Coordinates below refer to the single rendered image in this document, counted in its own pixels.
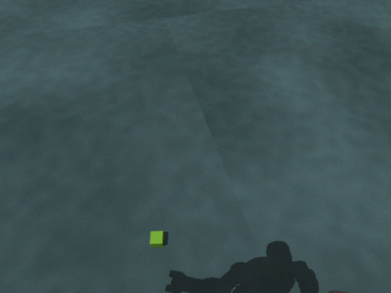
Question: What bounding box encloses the cube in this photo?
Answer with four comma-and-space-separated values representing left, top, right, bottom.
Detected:
150, 231, 164, 248

